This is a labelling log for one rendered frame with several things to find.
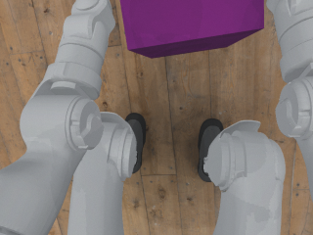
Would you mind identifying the right robot upper arm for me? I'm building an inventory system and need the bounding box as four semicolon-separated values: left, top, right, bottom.
275;75;313;203

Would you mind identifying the carton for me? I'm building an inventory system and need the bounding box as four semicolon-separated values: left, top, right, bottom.
119;0;264;59

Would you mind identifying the left robot forearm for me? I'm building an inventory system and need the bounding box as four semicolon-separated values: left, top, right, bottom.
20;0;115;130

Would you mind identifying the left robot upper arm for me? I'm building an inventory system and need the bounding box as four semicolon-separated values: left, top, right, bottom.
0;95;104;235

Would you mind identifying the right robot shin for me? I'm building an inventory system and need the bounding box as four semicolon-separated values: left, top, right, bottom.
203;119;286;183

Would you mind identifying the right robot forearm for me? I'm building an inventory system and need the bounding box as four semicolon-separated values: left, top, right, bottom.
266;0;313;83

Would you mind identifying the robot right thigh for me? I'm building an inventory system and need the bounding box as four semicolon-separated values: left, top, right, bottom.
211;130;284;235

